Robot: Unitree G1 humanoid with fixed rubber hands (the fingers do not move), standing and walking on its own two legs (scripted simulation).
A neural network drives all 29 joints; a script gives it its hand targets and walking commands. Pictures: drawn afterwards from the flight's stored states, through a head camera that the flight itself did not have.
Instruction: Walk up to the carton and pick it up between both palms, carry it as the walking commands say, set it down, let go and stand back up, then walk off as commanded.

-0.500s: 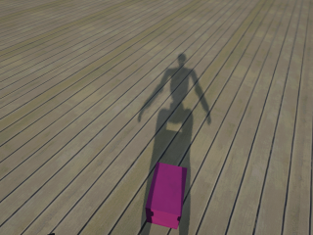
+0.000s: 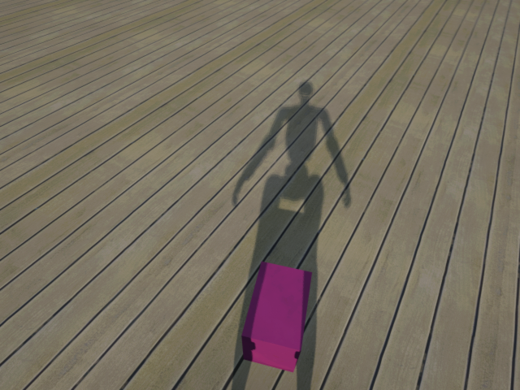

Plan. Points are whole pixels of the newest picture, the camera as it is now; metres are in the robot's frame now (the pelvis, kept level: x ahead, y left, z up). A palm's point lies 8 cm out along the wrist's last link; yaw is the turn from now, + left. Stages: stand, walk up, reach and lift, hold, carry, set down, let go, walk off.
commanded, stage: walk off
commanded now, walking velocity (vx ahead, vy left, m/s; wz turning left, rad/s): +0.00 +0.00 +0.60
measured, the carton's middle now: (277, 316) +0.49 -0.06 -0.65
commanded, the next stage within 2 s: none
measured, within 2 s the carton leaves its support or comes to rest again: neither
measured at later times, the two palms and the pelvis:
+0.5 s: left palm out of the picture +0.02 +0.34 -0.14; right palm out of the picture +0.06 -0.21 -0.10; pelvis -0.02 +0.06 +0.00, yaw +11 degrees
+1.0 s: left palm out of the picture -0.08 +0.29 -0.11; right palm out of the picture +0.15 -0.21 -0.14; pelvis -0.02 +0.01 +0.00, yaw +29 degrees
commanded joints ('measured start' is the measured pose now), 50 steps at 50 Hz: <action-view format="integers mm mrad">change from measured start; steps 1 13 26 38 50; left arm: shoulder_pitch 50 -13 -21 55 184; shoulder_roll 242 56 28 115 118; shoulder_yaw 62 51 67 83 98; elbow -28 -146 -179 -191 -176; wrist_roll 4 2 -4 7 17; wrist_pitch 11 39 40 10 10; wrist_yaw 22 16 23 34 13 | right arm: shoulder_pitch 2 117 117 36 20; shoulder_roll -122 -130 -170 -57 35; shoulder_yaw -33 -67 -105 -102 -80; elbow -58 -59 -114 -198 -207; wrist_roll -16 -39 -29 -18 1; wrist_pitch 13 4 12 4 29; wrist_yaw -6 1 -16 -7 45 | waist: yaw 10 -23 -46 -10 70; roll -86 176 185 -232 -274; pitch -16 44 -64 21 -22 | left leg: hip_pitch -124 -51 17 -467 -315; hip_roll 59 309 182 9 2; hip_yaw -18 -438 -334 -52 158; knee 158 -120 -101 543 284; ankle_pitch -2 224 177 -326 -193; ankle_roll -13 177 146 -49 -87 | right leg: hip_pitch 6 -412 -261 -4 151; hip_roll -270 -49 -33 -436 -284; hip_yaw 185 38 38 309 -100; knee -63 721 450 -137 114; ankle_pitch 94 -362 -257 76 604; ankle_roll -65 57 109 -128 -64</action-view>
